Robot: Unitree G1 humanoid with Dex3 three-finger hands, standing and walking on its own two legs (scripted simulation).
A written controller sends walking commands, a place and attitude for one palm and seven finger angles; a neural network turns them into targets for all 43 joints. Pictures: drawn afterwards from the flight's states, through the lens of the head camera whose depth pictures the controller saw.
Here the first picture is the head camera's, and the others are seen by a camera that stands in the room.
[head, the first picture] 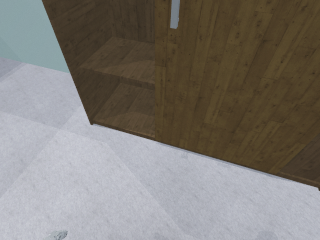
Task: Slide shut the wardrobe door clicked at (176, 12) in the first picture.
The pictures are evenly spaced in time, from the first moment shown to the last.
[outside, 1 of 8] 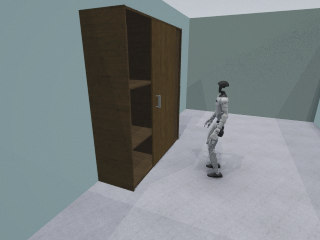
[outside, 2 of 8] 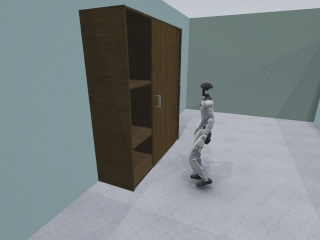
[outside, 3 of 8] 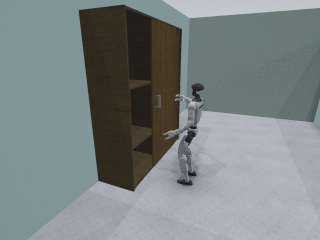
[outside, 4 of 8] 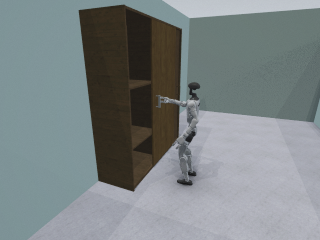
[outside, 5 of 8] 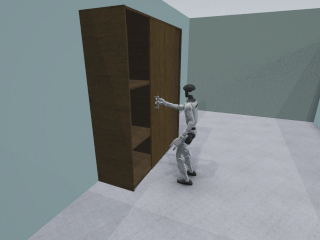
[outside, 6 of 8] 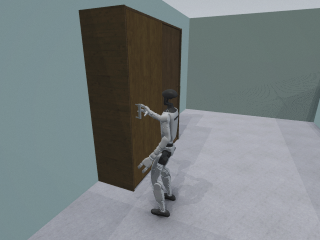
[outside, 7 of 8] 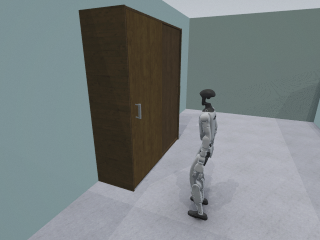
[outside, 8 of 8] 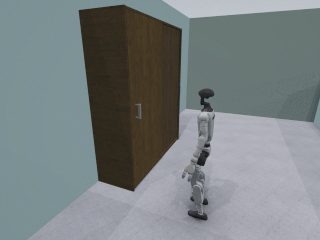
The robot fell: no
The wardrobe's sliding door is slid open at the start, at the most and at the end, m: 0.55 0.55 0.00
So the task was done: yes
